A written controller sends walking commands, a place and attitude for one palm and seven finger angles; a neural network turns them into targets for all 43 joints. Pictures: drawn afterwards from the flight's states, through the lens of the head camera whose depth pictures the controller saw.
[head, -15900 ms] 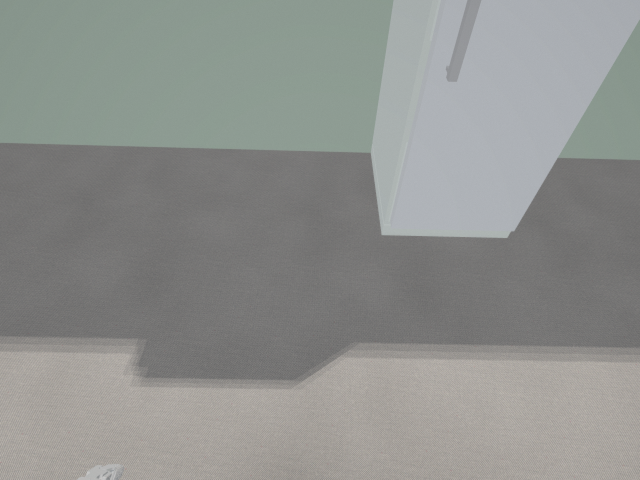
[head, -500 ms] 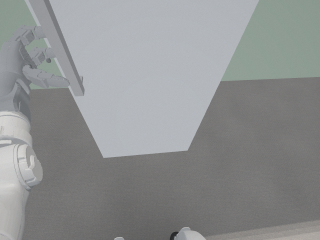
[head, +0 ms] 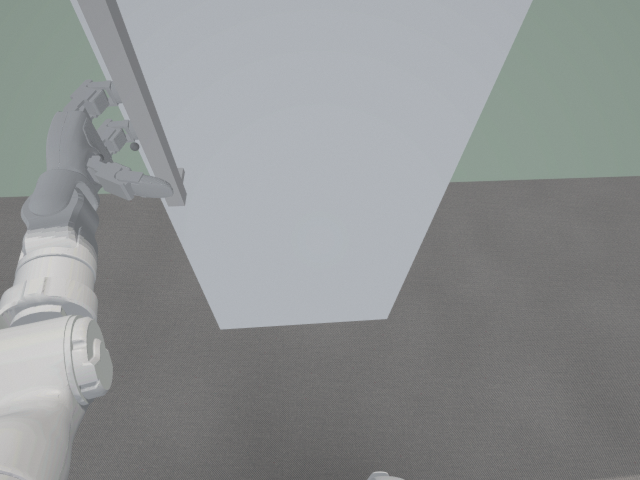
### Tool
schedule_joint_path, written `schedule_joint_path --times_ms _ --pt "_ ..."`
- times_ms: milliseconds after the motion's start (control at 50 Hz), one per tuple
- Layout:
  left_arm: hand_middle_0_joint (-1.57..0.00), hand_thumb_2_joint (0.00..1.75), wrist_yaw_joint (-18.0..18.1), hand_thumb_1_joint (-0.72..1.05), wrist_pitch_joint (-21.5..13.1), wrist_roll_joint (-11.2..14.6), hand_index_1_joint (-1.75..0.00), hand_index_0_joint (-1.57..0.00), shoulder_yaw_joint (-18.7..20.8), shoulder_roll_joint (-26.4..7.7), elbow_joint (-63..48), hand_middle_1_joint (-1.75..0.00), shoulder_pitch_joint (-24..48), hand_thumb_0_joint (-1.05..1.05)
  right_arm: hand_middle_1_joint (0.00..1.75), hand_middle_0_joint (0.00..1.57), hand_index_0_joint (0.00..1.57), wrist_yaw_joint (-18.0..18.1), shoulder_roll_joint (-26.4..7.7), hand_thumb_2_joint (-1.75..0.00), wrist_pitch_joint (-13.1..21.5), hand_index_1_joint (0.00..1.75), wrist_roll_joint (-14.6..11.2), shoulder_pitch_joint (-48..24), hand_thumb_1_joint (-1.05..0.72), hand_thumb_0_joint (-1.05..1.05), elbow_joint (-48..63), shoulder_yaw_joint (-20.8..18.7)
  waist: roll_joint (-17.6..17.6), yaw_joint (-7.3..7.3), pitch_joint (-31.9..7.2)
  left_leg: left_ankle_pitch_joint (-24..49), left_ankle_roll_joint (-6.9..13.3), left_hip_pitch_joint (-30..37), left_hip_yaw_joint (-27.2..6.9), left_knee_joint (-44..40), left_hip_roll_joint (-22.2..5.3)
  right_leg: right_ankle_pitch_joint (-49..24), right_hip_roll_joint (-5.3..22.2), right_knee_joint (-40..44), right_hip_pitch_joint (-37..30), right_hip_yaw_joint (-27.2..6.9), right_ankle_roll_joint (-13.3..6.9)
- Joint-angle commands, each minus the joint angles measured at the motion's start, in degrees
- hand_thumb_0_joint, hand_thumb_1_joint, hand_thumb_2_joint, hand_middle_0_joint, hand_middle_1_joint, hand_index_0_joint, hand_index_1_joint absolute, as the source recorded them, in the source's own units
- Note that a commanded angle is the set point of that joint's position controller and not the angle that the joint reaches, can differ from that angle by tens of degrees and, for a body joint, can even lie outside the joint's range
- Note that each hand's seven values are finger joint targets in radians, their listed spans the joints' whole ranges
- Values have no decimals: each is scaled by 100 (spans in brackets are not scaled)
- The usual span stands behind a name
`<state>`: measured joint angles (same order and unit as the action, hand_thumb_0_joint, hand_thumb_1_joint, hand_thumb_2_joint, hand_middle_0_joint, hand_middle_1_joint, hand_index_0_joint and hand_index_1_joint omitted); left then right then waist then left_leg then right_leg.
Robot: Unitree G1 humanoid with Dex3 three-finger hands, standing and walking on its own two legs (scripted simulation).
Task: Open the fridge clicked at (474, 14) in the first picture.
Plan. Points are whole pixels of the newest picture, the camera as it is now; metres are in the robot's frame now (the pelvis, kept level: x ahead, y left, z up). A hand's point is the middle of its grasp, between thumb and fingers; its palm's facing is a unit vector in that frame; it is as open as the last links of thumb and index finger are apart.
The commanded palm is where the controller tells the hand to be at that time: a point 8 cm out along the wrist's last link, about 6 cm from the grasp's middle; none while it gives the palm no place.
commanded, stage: slide the fingers in behind the handle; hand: left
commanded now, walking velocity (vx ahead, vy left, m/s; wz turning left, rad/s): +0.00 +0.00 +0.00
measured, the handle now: (140, 85) +0.54 +0.20 +0.18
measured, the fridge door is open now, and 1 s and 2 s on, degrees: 0 0 0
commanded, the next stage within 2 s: grip the handle and tug to test in 1.06 s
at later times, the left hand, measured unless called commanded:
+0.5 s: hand (159, 146) +0.48 +0.18 +0.14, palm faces +0.03 -1.00 +0.00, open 14.0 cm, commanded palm +0.45 +0.23 +0.14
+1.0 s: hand (162, 147) +0.48 +0.18 +0.14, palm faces +0.05 -1.00 +0.00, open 14.1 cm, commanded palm +0.45 +0.22 +0.14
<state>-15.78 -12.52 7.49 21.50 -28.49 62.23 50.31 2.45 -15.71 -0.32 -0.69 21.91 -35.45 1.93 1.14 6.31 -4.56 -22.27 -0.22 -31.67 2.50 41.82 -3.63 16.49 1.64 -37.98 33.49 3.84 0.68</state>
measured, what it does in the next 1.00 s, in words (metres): stands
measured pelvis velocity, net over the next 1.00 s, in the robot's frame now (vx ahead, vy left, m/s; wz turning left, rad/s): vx -0.01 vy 0.00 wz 0.01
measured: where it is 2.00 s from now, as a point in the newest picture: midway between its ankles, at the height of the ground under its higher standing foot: outside the picture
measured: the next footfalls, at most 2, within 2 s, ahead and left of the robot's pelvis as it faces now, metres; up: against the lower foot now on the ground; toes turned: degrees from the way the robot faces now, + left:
none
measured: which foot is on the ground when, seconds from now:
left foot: down 0.00-1.00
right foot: down 0.00-1.00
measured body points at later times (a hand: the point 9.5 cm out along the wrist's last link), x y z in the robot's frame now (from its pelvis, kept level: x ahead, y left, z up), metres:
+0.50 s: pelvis -0.01 +0.00 +0.00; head +0.06 +0.00 +0.45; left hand +0.47 +0.23 +0.14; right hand +0.01 -0.27 -0.12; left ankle -0.02 +0.12 -0.72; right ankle +0.02 -0.13 -0.72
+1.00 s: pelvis -0.01 +0.00 +0.00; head +0.06 +0.00 +0.45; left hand +0.47 +0.23 +0.15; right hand +0.03 -0.27 -0.12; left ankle -0.02 +0.12 -0.72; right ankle +0.02 -0.13 -0.72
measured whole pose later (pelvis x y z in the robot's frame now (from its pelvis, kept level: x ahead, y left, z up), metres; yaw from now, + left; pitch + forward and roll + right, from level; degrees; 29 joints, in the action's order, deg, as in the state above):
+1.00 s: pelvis -0.01 +0.00 +0.00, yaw +0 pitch +11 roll -1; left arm -10.2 -14.5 6.7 18.9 -24.3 63.6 52.1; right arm 2.1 -15.5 1.4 -0.4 22.1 -37.8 1.5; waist 1.2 6.2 -4.0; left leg -21.2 -0.4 -31.3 2.4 41.2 -3.2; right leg 16.0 2.0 -38.3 33.5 3.7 0.4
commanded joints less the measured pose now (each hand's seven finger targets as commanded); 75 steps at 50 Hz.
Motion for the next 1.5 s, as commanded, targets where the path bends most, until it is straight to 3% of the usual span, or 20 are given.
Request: schedule_joint_path --times_ms 0,60,140,200,260,280,420,500,660,700,780,820,860,880,940,1000,1140,1200,1340,1480 --pt "-30 30 47 -50 -366 96 -120 -30 25 -1191 -1348 -120 2826 0 30 20 20 69 -923 -90 169 30 -26 627 -90 0 367 -375 449 80 -2123 2239 130 1046 -221 -449 240 -2120 -270 172 -1216 -131 -166" --pt "-30 30 125 -50 -370 62 -120 -30 -14 -1165 -1226 -120 3037 0 30 20 20 77 -923 -90 194 30 -17 631 -90 0 312 -367 262 163 -1987 1897 143 892 -222 -477 260 -1940 -258 216 -1182 -146 -148" --pt "-30 30 251 -50 -493 -48 -120 -30 -18 -1194 -1210 -120 3181 0 30 20 20 67 -900 -90 231 30 4 645 -90 0 290 -352 398 138 -2119 1870 133 921 -247 -473 278 -1866 -251 183 -1183 -158 -158" --pt "-30 30 291 -50 -585 -37 -120 -30 229 -1453 -1242 -120 3035 0 30 20 20 65 -914 -90 247 30 9 650 -90 0 299 -356 437 38 -2418 2016 134 953 -219 -445 287 -2047 -256 138 -1392 -193 -158" --pt "-30 30 278 -50 -519 -56 -120 -30 154 -1320 -1031 -120 2862 0 30 20 20 48 -918 -90 242 30 1 655 -90 0 306 -362 213 54 -2160 1849 151 748 -163 -485 283 -2019 -261 181 -1402 -188 -145" --pt "-30 30 291 -50 -536 -50 -120 -30 291 -1485 -1029 -120 2768 0 30 20 20 62 -938 -90 232 30 2 673 -90 0 326 -361 170 6 -2207 1892 161 724 -185 -485 287 -2031 -264 161 -1488 -178 -162" --pt "-30 30 343 -50 -556 -16 -120 -30 41 -1126 -1277 -120 2885 0 30 20 20 51 -903 -90 258 30 -12 654 -90 0 301 -388 435 43 -2243 1813 130 918 -165 -535 277 -1891 -267 218 -1337 -181 -160" --pt "-30 30 429 -50 -572 -7 -120 -30 36 -1002 -1379 -120 2730 0 30 20 20 29 -881 -90 279 30 0 643 -90 0 294 -398 343 -5 -2222 1938 124 955 -175 -553 272 -1960 -272 212 -1381 -153 -165" --pt "-30 30 534 -50 -583 -77 -120 -30 -359 -591 -1385 -120 3044 0 30 20 20 12 -870 -90 343 30 -6 593 -90 0 235 -400 324 128 -2005 1578 118 1019 -203 -614 267 -1604 -268 281 -1125 -152 -168" --pt "-30 30 558 -50 -618 -55 -120 -30 -299 -606 -1394 -120 3029 0 30 20 20 12 -873 -90 369 30 3 606 -90 0 210 -413 435 98 -2158 1752 111 1135 -213 -572 265 -1706 -265 246 -1133 -156 -175" --pt "-30 30 548 -50 -611 -56 -120 -30 -207 -752 -1176 -120 3120 0 30 20 20 40 -904 -90 366 30 1 637 -90 0 171 -396 80 140 -1966 1613 145 892 -207 -575 279 -1696 -259 262 -1206 -161 -162" --pt "-30 30 545 -50 -616 -77 -120 -30 -115 -842 -1185 -120 3114 0 30 20 20 39 -895 -90 365 30 9 633 -90 0 154 -406 252 91 -2155 1787 126 1015 -210 -548 284 -1836 -252 221 -1217 -170 -168" --pt "-30 30 511 -50 -602 -52 -120 -30 -297 -626 -1201 -120 3130 0 30 20 20 25 -869 -90 374 30 4 597 -90 0 177 -389 238 137 -2133 1762 126 1024 -198 -551 292 -1831 -254 244 -1200 -170 -156" --pt "-30 30 516 -50 -619 -37 -120 -30 -187 -723 -1176 -120 3005 0 30 20 20 31 -879 -90 365 30 7 633 -90 0 176 -401 141 75 -2153 1846 129 987 -211 -537 283 -1881 -263 215 -1283 -153 -172" --pt "-30 30 514 -50 -596 -53 -120 -30 -201 -752 -1198 -120 3151 0 30 20 20 25 -886 -90 355 30 2 614 -90 0 166 -398 262 115 -2052 1763 123 965 -201 -549 288 -1830 -251 234 -1173 -164 -159" --pt "-30 30 516 -50 -593 -57 -120 -30 -408 -494 -1238 -120 3103 0 30 20 20 9 -854 -90 346 30 3 604 -90 0 189 -391 367 135 -2133 1943 100 1118 -255 -529 275 -1848 -262 191 -1095 -125 -171" --pt "-30 30 530 -50 -575 -17 -120 -30 -253 -630 -1265 -120 2956 0 30 20 20 -7 -872 -90 332 30 6 602 -90 0 176 -406 224 79 -2144 1975 111 1052 -216 -523 276 -1968 -269 214 -1235 -139 -166" --pt "-32 36 517 -36 -584 -24 -122 -32 -120 -815 -1262 -122 2925 0 30 20 20 13 -886 -90 318 30 -4 581 -90 0 199 -406 159 59 -2152 1847 133 941 -188 -545 292 -1959 -262 219 -1354 -163 -161" --pt "-35 50 497 -3 -551 -62 -127 -35 -223 -755 -1135 -127 3065 0 30 20 20 23 -883 -90 316 30 0 593 -90 0 200 -383 278 121 -1962 1691 119 887 -216 -560 290 -1743 -254 238 -1157 -151 -165" --pt "-38 64 503 29 -564 -58 -131 -38 -218 -736 -1022 -131 3144 0 30 20 20 26 -899 -90 335 30 25 677 -90 0 186 -379 236 133 -2087 1725 129 924 -249 -530 293 -1713 -265 211 -1123 -149 -170"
